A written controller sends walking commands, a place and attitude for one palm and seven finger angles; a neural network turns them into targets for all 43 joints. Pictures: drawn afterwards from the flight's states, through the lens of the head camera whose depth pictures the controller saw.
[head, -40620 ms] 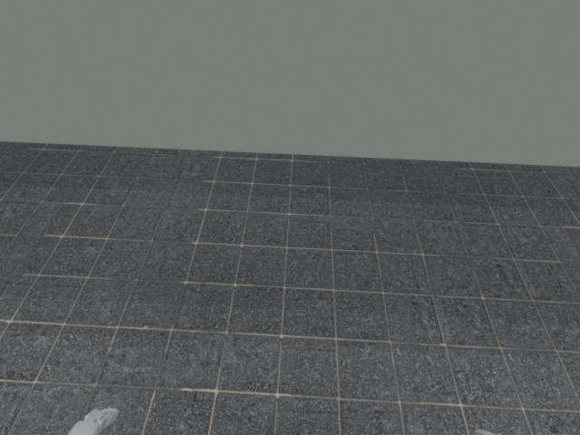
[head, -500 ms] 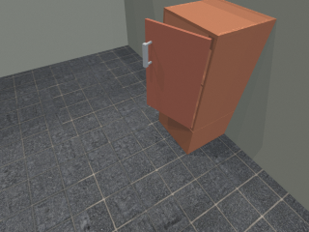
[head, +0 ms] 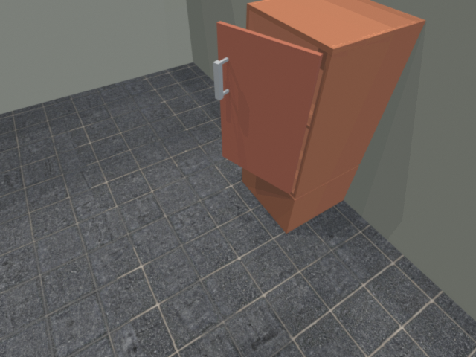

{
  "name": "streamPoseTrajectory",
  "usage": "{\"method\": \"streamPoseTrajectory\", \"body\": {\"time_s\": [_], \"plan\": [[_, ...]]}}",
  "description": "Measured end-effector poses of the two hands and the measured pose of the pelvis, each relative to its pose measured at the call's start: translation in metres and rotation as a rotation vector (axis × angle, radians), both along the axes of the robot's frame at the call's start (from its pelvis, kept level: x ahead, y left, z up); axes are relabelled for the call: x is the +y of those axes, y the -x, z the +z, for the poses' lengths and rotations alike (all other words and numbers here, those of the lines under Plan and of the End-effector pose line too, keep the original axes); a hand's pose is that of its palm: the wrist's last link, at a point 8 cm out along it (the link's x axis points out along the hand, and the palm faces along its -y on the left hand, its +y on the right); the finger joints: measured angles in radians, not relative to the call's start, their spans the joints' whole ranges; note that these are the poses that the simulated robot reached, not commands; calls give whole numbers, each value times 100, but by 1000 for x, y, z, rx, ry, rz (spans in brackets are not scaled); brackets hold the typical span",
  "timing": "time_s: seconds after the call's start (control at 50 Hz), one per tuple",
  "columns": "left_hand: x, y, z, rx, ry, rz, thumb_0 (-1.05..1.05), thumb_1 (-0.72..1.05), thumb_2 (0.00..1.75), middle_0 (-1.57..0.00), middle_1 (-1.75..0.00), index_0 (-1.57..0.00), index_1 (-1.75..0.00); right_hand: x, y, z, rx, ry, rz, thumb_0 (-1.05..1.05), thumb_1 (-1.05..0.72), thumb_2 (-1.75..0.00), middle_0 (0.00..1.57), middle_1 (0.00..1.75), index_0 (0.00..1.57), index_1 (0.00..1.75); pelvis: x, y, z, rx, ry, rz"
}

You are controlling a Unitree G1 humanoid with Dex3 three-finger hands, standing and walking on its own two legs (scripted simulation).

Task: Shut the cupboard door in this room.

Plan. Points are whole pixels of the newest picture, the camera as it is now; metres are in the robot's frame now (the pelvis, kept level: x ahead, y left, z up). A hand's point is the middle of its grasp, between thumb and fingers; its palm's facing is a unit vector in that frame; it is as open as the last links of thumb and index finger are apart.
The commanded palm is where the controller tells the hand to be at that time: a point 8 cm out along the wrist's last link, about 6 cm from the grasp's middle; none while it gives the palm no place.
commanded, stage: look to check the result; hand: left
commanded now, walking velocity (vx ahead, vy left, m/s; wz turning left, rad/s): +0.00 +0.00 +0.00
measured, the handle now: (222, 78) +0.99 +0.11 -0.04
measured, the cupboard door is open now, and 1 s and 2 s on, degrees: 20 20 20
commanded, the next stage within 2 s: walk to a spot facing it in 0.30 s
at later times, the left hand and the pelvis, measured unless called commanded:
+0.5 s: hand out of the picture +0.03 +0.18 -0.17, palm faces +0.04 -0.97 -0.22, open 7.4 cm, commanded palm none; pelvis +0.01 -0.01 +0.00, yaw +1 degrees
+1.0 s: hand out of the picture +0.04 +0.23 -0.17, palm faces +0.30 -0.92 -0.24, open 7.4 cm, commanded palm none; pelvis +0.00 +0.00 +0.00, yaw +17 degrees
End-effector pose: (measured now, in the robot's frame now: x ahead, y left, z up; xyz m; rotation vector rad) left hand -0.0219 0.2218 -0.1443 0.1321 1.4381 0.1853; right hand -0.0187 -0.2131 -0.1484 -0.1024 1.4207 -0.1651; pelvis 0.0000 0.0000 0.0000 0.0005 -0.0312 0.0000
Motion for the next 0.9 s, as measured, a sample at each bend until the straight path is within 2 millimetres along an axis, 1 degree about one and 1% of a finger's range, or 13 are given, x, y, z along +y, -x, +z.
{"method": "streamPoseTrajectory", "body": {"time_s": [0.16,0.42,0.52,0.62,0.7,0.78,0.82,0.9], "plan": [[4,-15,2,-25,-15,-6,0,91,90,-20,-30,-20,-30,-9,-13,1,-17,14,13,1,-91,-90,20,30,20,30,-2,-5,1,-2,-1,1],[4,-38,5,-57,-21,-27,0,90,90,-20,-30,-20,-30,-22,-31,4,-36,32,26,1,-91,-90,20,30,20,30,-7,-12,2,-2,-1,0],[4,-43,4,-65,-27,-15,0,90,90,-20,-30,-20,-30,-24,-35,3,-29,33,34,1,-91,-90,20,30,20,30,-8,-14,1,3,-2,16],[6,-41,-3,-81,-26,36,0,90,90,-20,-30,-20,-30,-21,-39,-2,1,27,66,1,-91,-90,20,30,20,30,-7,-12,-5,8,7,63],[15,-36,-14,-101,-18,88,0,90,90,-20,-30,-20,-30,-16,-48,-5,16,43,106,1,-91,-90,20,30,20,30,1,-10,-14,5,31,125],[29,-33,-26,-118,-9,145,0,90,90,-20,-30,-20,-30,-8,-65,-2,-11,71,166,1,-91,-90,20,30,20,30,11,-8,-20,10,23,171],[36,-32,-23,-113,-16,155,0,90,90,-20,-30,-20,-30,-5,-73,3,-33,83,192,1,-91,-90,20,30,20,30,13,-6,-17,19,28,188],[46,-36,-8,-151,-37,181,0,91,90,-20,-30,-20,-30,-4,-86,14,-47,95,248,1,-91,-90,20,30,20,30,12,-2,-6,44,40,236]]}}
